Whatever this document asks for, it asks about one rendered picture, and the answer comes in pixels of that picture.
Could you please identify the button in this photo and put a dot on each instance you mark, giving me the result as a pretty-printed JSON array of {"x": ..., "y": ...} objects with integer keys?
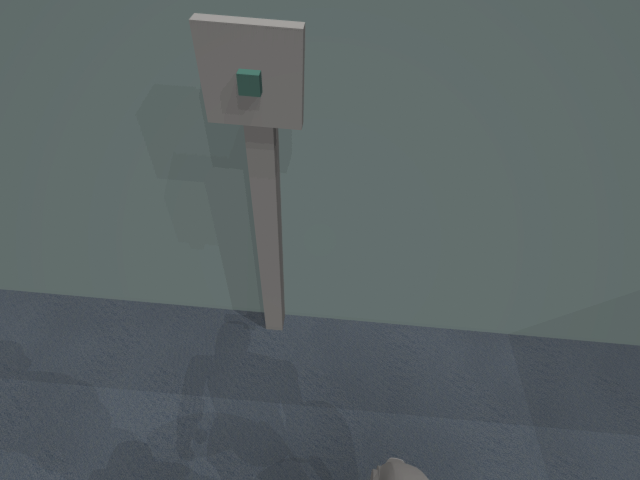
[{"x": 249, "y": 82}]

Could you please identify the panel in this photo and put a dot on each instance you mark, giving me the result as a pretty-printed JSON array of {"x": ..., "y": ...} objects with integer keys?
[{"x": 222, "y": 45}]

